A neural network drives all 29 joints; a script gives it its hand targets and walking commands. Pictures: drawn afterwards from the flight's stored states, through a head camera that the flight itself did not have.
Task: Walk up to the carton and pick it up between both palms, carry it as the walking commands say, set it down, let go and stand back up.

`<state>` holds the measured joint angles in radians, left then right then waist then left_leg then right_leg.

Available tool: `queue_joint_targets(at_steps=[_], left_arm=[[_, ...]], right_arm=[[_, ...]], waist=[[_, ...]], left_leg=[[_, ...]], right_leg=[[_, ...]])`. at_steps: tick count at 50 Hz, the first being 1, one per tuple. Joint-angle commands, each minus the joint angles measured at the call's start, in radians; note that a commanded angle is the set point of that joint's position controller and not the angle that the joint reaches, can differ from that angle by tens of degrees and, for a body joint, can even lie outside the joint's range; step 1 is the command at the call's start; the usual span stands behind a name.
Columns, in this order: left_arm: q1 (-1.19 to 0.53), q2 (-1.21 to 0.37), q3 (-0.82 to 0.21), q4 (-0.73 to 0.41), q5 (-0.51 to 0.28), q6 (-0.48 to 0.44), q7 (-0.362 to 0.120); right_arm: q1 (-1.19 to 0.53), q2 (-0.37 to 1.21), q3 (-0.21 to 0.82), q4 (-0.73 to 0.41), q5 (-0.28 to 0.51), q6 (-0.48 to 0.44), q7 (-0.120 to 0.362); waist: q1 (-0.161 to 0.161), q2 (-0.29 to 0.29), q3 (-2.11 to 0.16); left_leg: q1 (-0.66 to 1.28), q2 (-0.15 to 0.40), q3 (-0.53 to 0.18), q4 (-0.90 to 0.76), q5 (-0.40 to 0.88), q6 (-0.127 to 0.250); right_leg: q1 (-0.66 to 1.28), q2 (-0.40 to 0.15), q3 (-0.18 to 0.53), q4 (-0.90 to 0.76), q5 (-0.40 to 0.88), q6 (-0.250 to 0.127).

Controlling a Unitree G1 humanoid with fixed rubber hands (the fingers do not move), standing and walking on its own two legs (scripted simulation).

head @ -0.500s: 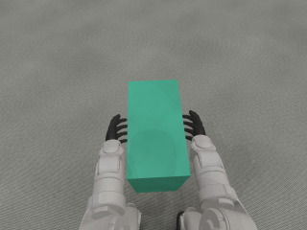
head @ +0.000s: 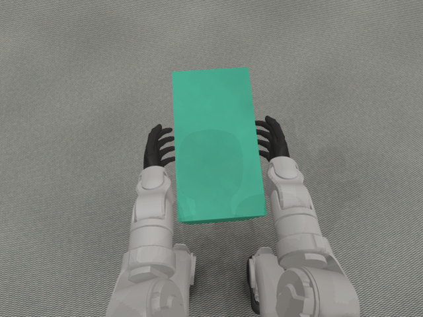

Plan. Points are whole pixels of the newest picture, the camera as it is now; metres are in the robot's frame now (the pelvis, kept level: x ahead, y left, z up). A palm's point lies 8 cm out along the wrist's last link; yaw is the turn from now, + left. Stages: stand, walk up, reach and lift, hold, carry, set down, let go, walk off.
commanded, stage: set down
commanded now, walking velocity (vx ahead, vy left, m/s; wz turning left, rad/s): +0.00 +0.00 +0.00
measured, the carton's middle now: (214, 159) +0.43 +0.04 -0.14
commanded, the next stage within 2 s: none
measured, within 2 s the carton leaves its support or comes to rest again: neither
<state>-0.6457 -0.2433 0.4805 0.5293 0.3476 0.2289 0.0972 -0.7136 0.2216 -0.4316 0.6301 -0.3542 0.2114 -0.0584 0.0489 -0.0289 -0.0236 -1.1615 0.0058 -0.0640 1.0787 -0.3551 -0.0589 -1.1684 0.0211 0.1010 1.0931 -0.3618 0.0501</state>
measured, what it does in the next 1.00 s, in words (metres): lowers itself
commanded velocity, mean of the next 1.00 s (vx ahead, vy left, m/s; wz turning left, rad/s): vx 0.00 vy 0.00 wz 0.00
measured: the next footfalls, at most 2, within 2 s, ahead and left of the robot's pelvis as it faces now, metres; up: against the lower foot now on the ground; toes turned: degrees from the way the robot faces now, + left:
none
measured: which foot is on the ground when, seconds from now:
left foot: down 0.00-1.00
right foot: down 0.00-1.00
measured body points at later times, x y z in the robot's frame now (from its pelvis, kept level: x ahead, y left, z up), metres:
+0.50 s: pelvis -0.01 -0.01 -0.07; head +0.22 +0.00 +0.32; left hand +0.43 +0.15 -0.15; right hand +0.45 -0.08 -0.14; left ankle +0.08 +0.15 -0.64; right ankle +0.08 -0.14 -0.64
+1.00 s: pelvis -0.03 +0.00 -0.15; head +0.25 +0.02 +0.21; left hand +0.46 +0.16 -0.23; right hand +0.48 -0.08 -0.23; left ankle +0.08 +0.15 -0.64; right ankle +0.08 -0.14 -0.64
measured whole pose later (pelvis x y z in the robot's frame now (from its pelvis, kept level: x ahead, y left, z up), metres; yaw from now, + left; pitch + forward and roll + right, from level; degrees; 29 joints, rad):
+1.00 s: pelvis -0.03 +0.00 -0.15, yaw +0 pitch +38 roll +0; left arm -1.04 -0.09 0.52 0.66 0.31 0.32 0.10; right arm -1.10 0.12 -0.49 0.75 -0.30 0.28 -0.13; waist 0.05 -0.04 -0.03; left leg -1.83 -0.03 -0.10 1.65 -0.50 -0.08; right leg -1.83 0.07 0.11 1.66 -0.50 0.08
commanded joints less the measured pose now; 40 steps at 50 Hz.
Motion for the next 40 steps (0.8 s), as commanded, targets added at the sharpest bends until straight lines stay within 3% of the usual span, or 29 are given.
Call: queue_joint_targets(at_steps=[1, 11, 19, 40], left_arm=[[-0.589, -0.931, -0.59, 0.082, -0.1, -0.044, -0.182], [-0.645, -0.865, -0.586, 0.087, -0.13, -0.051, -0.193], [-0.736, -0.831, -0.558, 0.103, -0.143, -0.036, -0.199], [-1.017, -0.831, -0.493, 0.158, -0.156, 0.03, -0.199]], right_arm=[[-0.512, 0.997, 0.546, 0.103, 0.089, -0.035, 0.154], [-0.547, 0.995, 0.561, 0.107, 0.109, -0.038, 0.106], [-0.635, 0.979, 0.541, 0.126, 0.126, -0.026, 0.086], [-0.927, 0.917, 0.433, 0.193, 0.149, 0.034, 0.111]], waist=[[0.026, 0.005, -0.811], [0.041, -0.024, -0.874], [0.051, -0.033, -0.91], [0.041, 0.006, -1.023]], left_leg=[[0.368, -0.19, 0.074, -0.063, 0.191, 0.011], [0.208, -0.203, 0.099, 0.075, 0.202, 0.014], [0.103, -0.206, 0.117, 0.168, 0.151, 0.014], [-0.041, -0.208, 0.148, 0.353, 0.076, 0.003]], right_leg=[[0.327, 0.188, -0.082, -0.063, 0.178, -0.032], [0.267, 0.191, -0.077, 0.049, 0.213, -0.002], [0.189, 0.196, -0.09, 0.135, 0.16, 0.007], [-0.077, 0.223, -0.161, 0.347, 0.027, -0.002]])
